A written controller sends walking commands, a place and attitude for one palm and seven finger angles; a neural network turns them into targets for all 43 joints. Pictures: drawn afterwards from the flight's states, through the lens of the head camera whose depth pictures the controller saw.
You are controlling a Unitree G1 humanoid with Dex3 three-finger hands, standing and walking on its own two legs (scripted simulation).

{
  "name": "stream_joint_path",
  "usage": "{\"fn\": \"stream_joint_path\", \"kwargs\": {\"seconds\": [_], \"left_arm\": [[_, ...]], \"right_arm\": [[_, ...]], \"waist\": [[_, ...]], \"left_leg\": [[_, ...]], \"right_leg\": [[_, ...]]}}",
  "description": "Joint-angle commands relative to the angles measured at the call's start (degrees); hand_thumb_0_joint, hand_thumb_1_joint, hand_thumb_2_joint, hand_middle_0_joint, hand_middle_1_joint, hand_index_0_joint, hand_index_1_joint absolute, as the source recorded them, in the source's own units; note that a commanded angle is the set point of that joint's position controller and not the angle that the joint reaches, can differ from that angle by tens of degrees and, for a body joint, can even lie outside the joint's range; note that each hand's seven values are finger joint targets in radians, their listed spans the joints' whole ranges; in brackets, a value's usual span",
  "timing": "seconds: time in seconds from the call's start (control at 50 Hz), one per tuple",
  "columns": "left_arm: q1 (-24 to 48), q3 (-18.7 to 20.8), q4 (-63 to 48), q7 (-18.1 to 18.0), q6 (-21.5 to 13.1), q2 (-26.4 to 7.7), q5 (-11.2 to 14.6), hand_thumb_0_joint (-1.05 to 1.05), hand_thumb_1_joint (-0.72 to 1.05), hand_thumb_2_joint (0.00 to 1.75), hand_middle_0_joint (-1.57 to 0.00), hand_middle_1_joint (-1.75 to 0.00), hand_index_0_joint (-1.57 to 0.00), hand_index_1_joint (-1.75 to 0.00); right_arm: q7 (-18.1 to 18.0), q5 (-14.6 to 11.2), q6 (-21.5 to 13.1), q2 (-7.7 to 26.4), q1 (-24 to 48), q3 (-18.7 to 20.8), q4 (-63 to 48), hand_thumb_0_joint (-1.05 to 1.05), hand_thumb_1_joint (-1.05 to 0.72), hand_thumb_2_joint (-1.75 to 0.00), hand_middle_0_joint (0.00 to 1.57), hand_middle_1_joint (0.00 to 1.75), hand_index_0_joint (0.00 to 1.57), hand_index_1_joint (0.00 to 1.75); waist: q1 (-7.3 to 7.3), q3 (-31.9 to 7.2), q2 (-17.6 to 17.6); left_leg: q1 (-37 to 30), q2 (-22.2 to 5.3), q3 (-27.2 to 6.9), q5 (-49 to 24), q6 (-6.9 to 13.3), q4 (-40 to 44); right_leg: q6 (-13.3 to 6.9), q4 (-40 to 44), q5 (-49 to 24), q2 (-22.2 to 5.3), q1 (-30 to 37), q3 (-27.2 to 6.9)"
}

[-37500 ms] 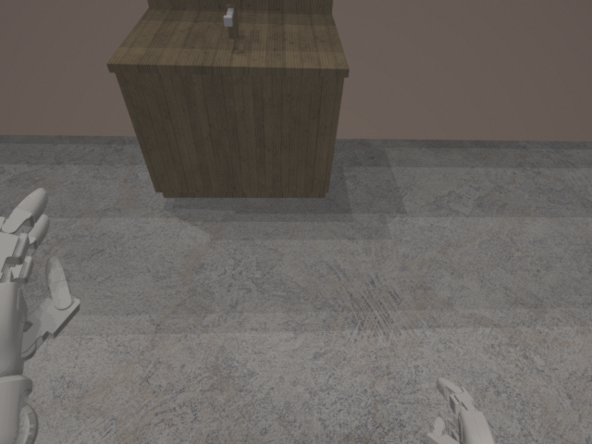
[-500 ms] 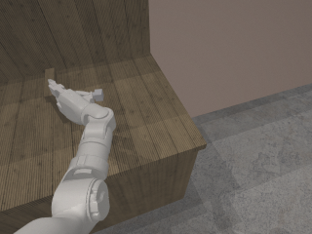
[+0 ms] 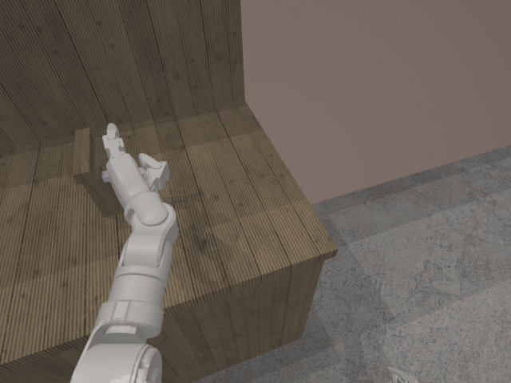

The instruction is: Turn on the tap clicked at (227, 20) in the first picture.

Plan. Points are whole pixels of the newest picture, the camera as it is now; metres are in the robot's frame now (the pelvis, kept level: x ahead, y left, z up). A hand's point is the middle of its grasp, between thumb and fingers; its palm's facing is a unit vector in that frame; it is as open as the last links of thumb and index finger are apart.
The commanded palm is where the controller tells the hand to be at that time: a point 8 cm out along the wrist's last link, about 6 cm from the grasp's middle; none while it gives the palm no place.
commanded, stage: draw the hand back beside the body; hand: left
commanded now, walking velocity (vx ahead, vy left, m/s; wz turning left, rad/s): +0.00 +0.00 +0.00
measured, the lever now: (161, 171) +0.50 +0.21 +0.04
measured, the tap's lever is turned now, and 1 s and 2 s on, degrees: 77 77 77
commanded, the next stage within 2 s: step back with the hand held close in 1.32 s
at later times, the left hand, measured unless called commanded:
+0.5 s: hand (106, 235) +0.28 +0.20 +0.15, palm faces +0.24 -0.95 -0.22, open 7.6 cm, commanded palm +0.23 +0.25 +0.15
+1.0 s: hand (23, 286) +0.20 +0.26 +0.16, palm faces +0.38 -0.86 -0.34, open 7.4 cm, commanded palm +0.15 +0.31 +0.18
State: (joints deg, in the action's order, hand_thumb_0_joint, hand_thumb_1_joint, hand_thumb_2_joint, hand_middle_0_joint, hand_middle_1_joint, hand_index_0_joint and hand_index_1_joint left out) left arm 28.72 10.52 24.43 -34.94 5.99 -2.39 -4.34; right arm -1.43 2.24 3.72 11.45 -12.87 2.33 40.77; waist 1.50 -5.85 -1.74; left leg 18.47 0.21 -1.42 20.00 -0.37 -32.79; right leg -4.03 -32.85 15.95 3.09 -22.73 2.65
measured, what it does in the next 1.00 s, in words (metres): stands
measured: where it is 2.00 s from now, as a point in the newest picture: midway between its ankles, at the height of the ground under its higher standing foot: outside the picture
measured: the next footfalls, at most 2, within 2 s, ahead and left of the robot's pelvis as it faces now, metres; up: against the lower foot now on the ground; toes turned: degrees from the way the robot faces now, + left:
none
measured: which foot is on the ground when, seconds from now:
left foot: down 0.00-1.00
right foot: down 0.00-1.00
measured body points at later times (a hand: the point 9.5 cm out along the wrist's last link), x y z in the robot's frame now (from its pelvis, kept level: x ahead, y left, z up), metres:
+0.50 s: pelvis -0.02 +0.02 +0.02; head -0.04 -0.01 +0.46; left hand +0.26 +0.25 +0.16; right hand +0.17 -0.20 -0.07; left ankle -0.04 +0.13 -0.73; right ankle +0.00 -0.07 -0.73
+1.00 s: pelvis -0.01 +0.02 +0.02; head -0.02 +0.00 +0.46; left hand +0.17 +0.31 +0.18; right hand +0.19 -0.19 -0.07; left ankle -0.04 +0.13 -0.73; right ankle +0.01 -0.07 -0.73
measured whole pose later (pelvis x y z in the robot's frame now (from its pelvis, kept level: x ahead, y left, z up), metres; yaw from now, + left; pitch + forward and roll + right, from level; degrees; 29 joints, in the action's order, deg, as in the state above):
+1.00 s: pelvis -0.01 +0.02 +0.02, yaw +1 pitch -5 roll -1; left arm -22.3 13.3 -18.8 -5.8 -6.3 -19.0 4.6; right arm -2.3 -0.4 -2.5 12.8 -9.8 -0.3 36.6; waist -3.1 1.9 -3.8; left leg 1.9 1.3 -1.8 15.1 1.3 -21.8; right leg -2.2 -20.1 10.5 2.1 -5.0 2.5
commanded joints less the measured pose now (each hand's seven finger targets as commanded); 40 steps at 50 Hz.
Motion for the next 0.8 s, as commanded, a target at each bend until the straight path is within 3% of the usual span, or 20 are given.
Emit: {"fn": "stream_joint_path", "kwargs": {"seconds": [0.0,0.02,0.04,0.06,0.08,0.1,0.18,0.26,0.28,0.3,0.36,0.38,0.46,0.48,0.5,0.58,0.66,0.7,0.76,0.78], "left_arm": [[5.3,0.1,-18.8,9.8,-4.2,-10.1,4.3,0.00,0.90,0.90,-0.16,-0.18,-0.16,-0.18],[3.0,1.1,-19.7,10.0,-3.0,-10.3,5.8,0.00,0.90,0.90,-0.16,-0.18,-0.16,-0.18],[-5.6,3.6,-13.4,15.6,-4.2,-22.6,4.9,0.00,0.90,0.90,-0.16,-0.18,-0.16,-0.18],[-5.2,3.5,-16.3,18.9,-5.7,-22.3,6.3,0.00,0.90,0.90,-0.16,-0.19,-0.16,-0.19],[-4.4,5.6,-18.9,20.5,-7.2,-25.9,6.7,0.00,0.90,0.90,-0.16,-0.19,-0.16,-0.19],[-3.3,2.3,-22.8,22.3,-8.6,-23.5,7.0,0.00,0.90,0.90,-0.16,-0.19,-0.16,-0.19],[5.3,-3.8,-36.5,25.8,-13.3,-21.9,7.9,0.00,0.90,0.90,-0.17,-0.20,-0.17,-0.20],[0.7,-6.3,-34.1,26.4,-14.9,-19.7,8.2,0.00,0.90,0.90,-0.17,-0.22,-0.17,-0.22],[-0.1,-6.8,-33.9,26.7,-15.2,-19.0,8.1,0.00,0.90,0.90,-0.17,-0.22,-0.17,-0.22],[-4.3,-6.0,-30.5,26.7,-15.0,-19.2,8.3,0.00,0.90,0.90,-0.17,-0.22,-0.17,-0.22],[-11.0,-3.7,-28.4,27.5,-15.3,-20.1,8.4,0.00,0.90,0.90,-0.18,-0.23,-0.18,-0.23],[-13.1,-1.0,-28.0,27.7,-15.5,-22.3,8.4,0.00,0.90,0.90,-0.18,-0.23,-0.18,-0.23],[-18.0,2.8,-36.0,28.6,-16.3,-24.6,8.7,0.00,0.90,0.90,-0.18,-0.25,-0.18,-0.25],[-19.3,4.8,-37.5,28.6,-16.4,-26.5,8.6,0.00,0.90,0.90,-0.18,-0.25,-0.18,-0.25],[-19.7,3.8,-39.3,28.8,-16.4,-25.2,8.7,0.00,0.90,0.90,-0.18,-0.25,-0.18,-0.25],[-20.9,4.3,-47.0,28.7,-16.6,-26.0,8.7,0.00,0.90,0.90,-0.19,-0.26,-0.19,-0.26],[-27.5,2.8,-46.8,28.8,-16.1,-23.4,8.9,0.00,0.90,0.90,-0.19,-0.28,-0.19,-0.28],[-30.6,2.2,-46.8,29.1,-16.1,-22.3,8.9,0.00,0.90,0.90,-0.19,-0.28,-0.19,-0.28],[-34.2,3.7,-49.0,29.0,-16.4,-23.2,9.0,0.00,0.90,0.90,-0.20,-0.29,-0.20,-0.29],[-35.3,4.6,-50.4,29.0,-16.5,-24.0,8.8,0.00,0.90,0.90,-0.20,-0.29,-0.20,-0.29]], "right_arm": [[-2.1,-2.5,-0.7,6.4,5.0,0.5,-10.4,0.00,-0.90,-0.90,0.20,0.30,0.20,0.30],[-2.4,-3.0,-0.7,6.3,6.4,0.2,-11.0,0.00,-0.90,-0.90,0.20,0.30,0.20,0.30],[-0.9,-3.0,-1.0,6.7,2.6,0.4,-8.9,0.00,-0.90,-0.90,0.20,0.30,0.20,0.30],[-0.7,-3.6,-1.1,6.6,4.0,0.0,-10.7,0.00,-0.90,-0.90,0.20,0.30,0.20,0.30],[-1.0,-3.9,-1.3,6.7,5.2,0.1,-10.9,0.00,-0.90,-0.90,0.20,0.30,0.20,0.30],[-0.9,-4.0,-1.9,6.2,6.9,-0.4,-12.2,0.00,-0.90,-0.90,0.20,0.30,0.20,0.30],[-0.9,-4.1,-5.7,6.5,10.2,-0.8,-13.3,0.00,-0.90,-0.90,0.20,0.30,0.20,0.30],[-1.2,-3.8,-8.2,7.4,10.1,-1.0,-12.3,0.00,-0.90,-0.90,0.20,0.30,0.20,0.30],[-1.3,-3.8,-8.4,7.4,10.3,-1.1,-12.1,0.00,-0.90,-0.90,0.20,0.30,0.20,0.30],[-1.4,-3.7,-8.3,7.5,10.0,-1.2,-11.7,0.00,-0.90,-0.90,0.20,0.30,0.20,0.30],[-1.5,-3.7,-7.3,7.5,10.6,-1.4,-11.7,0.00,-0.90,-0.90,0.20,0.30,0.20,0.30],[-1.5,-3.7,-7.1,7.7,10.7,-1.4,-11.4,0.00,-0.90,-0.90,0.20,0.30,0.20,0.30],[-1.0,-3.4,-6.4,6.7,11.5,-1.8,-12.9,0.00,-0.90,-0.90,0.20,0.30,0.20,0.30],[-0.9,-3.4,-6.3,6.8,11.5,-1.8,-12.8,0.00,-0.90,-0.90,0.20,0.30,0.20,0.30],[-0.8,-3.2,-6.4,6.3,11.6,-2.1,-13.3,0.00,-0.90,-0.90,0.20,0.30,0.20,0.30],[-0.9,-3.1,-7.4,6.6,12.2,-1.8,-14.0,0.00,-0.90,-0.90,0.20,0.30,0.20,0.30],[-1.0,-2.8,-8.2,6.8,11.8,-1.5,-13.6,0.00,-0.90,-0.90,0.20,0.30,0.20,0.30],[-0.9,-2.9,-8.4,7.0,11.7,-1.4,-13.2,0.00,-0.90,-0.90,0.20,0.30,0.20,0.30],[-0.9,-2.9,-8.7,7.3,11.7,-0.9,-13.0,0.00,-0.90,-0.90,0.20,0.30,0.20,0.30],[-0.8,-2.9,-8.8,7.4,11.8,-0.9,-12.9,0.00,-0.90,-0.90,0.20,0.30,0.20,0.30]], "waist": [[-3.59,-15.6,4.8],[-4.12,-13.3,6.1],[-1.86,-9.1,7.8],[-2.83,-7.0,7.4],[-3.24,-6.5,4.9],[-2.95,-4.3,1.2],[-1.17,-2.4,-6.1],[-0.81,-1.6,0.2],[-0.85,-1.1,0.0],[-0.99,0.4,3.8],[-2.07,0.5,8.3],[-2.69,1.2,5.1],[-4.15,-2.3,-0.4],[-4.48,-1.5,-3.7],[-4.36,-1.3,-4.7],[-3.98,-0.9,-3.5],[-3.81,1.2,1.1],[-3.78,3.1,0.4],[-4.15,2.2,1.1],[-4.32,2.3,-1.8]], "left_leg": [[-2.4,0.6,2.4,-23.3,1.7,3.8],[-2.2,0.6,2.5,-21.1,1.8,4.8],[-3.2,-0.7,2.3,-17.4,1.9,7.5],[-2.9,-0.1,2.9,-16.2,2.4,8.8],[-3.6,0.2,2.7,-15.7,2.6,9.2],[-5.1,0.2,3.0,-15.5,2.6,9.9],[-12.8,0.3,1.8,-13.9,2.4,11.6],[-15.1,0.0,0.3,-11.6,2.5,13.1],[-15.6,0.4,0.0,-10.4,2.5,13.6],[-14.3,0.2,0.0,-8.8,2.6,13.9],[-12.5,0.5,0.3,-7.6,2.8,14.6],[-12.2,0.6,0.1,-7.7,2.5,15.2],[-12.2,0.3,-0.2,-12.2,1.9,15.5],[-12.0,0.2,-0.8,-12.5,1.4,15.7],[-12.1,0.2,-0.7,-12.8,1.4,15.9],[-13.6,-0.3,-1.6,-15.0,1.1,15.8],[-13.6,-0.8,-1.4,-16.1,1.4,15.4],[-13.6,-0.9,-1.8,-16.2,1.2,15.6],[-13.6,-0.8,-1.7,-15.9,1.3,15.2],[-13.6,-0.7,-2.0,-16.5,1.0,15.3]], "right_leg": [[2.7,3.8,-33.7,-3.7,23.7,-3.1],[3.1,5.3,-31.2,-3.7,23.7,-3.1],[4.0,6.2,-29.9,-4.8,24.8,-4.1],[3.9,7.4,-28.4,-4.8,25.1,-4.5],[3.5,8.0,-26.0,-4.7,25.3,-4.7],[3.2,9.0,-23.7,-4.7,23.8,-4.9],[2.2,12.7,-15.8,-3.7,18.9,-4.6],[2.2,14.2,-11.1,-3.1,17.7,-3.8],[2.3,15.0,-9.4,-3.0,17.1,-3.6],[2.4,15.1,-7.5,-3.1,17.0,-3.4],[2.7,16.0,-5.9,-3.5,18.7,-3.5],[2.4,16.3,-6.0,-3.5,18.8,-3.3],[1.6,14.9,-11.6,-3.7,23.7,-3.2],[1.3,15.1,-11.2,-3.7,23.5,-3.2],[1.3,15.1,-11.7,-3.7,23.8,-3.0],[1.2,15.4,-12.9,-3.2,23.2,-2.7],[1.4,15.5,-13.6,-3.1,22.3,-2.4],[1.4,15.5,-12.7,-3.0,21.0,-2.2],[1.5,15.4,-12.6,-3.2,21.4,-2.2],[1.3,15.3,-12.6,-3.2,21.4,-2.4]]}}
